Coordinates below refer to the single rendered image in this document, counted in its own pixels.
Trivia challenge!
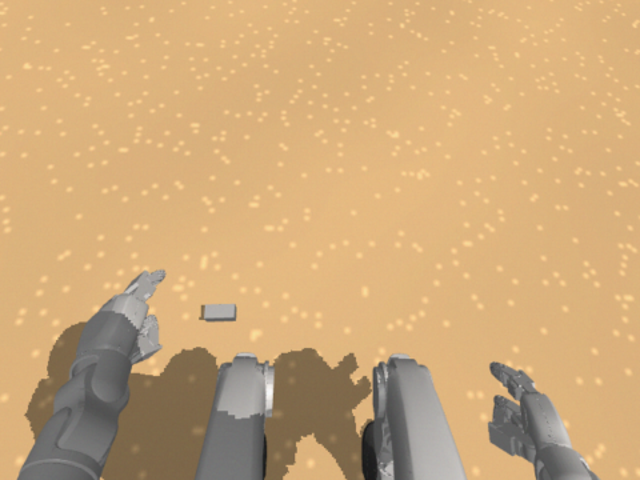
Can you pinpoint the right robot hand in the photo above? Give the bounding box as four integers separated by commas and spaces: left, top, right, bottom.
488, 362, 573, 465

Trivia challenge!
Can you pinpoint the right robot arm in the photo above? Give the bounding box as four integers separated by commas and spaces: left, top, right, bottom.
534, 446, 600, 480

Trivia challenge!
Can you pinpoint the right robot foot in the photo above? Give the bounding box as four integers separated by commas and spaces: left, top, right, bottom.
362, 421, 378, 480

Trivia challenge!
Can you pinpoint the left robot hand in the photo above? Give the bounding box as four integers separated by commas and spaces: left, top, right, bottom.
76, 270, 166, 365

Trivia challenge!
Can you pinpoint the left robot arm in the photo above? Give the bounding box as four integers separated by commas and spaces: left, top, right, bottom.
17, 349, 132, 480

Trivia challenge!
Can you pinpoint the small box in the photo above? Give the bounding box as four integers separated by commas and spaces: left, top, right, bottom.
204, 304, 237, 322

